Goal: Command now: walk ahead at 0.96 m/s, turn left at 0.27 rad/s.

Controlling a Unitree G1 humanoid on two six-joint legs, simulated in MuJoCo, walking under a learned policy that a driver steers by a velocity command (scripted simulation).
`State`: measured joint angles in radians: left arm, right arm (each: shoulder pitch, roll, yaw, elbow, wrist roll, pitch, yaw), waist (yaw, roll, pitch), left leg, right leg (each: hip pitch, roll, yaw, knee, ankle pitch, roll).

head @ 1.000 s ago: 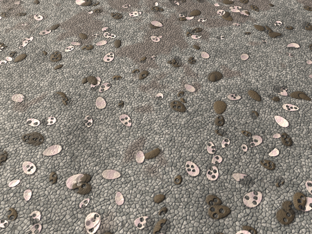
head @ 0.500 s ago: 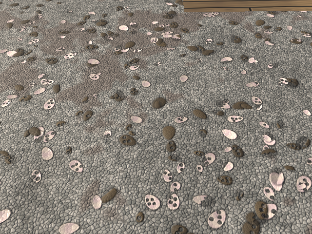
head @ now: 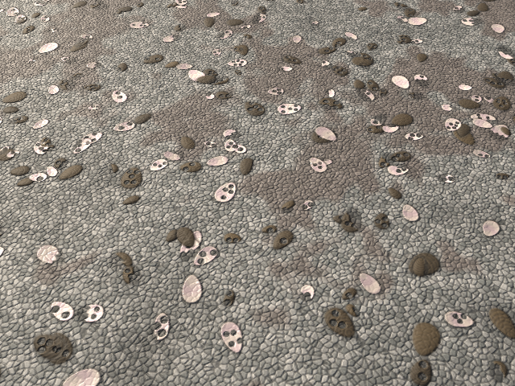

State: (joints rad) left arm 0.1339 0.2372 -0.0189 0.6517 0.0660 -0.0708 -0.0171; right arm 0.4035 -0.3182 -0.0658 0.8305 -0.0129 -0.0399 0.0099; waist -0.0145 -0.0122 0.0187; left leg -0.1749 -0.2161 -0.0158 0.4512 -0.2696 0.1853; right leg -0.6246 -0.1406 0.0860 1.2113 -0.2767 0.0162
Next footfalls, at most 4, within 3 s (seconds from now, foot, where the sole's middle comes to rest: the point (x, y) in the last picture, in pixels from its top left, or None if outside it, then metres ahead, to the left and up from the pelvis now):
0.28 right None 0.47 -0.11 -0.77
0.68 left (273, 243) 0.93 -0.02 -0.77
1.10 right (395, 196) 1.12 -0.44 -0.77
1.52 left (371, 104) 1.60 -0.44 -0.77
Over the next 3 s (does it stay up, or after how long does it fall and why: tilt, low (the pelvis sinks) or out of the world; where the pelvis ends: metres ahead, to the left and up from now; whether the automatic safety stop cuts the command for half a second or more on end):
stays up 2.32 -0.62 0.01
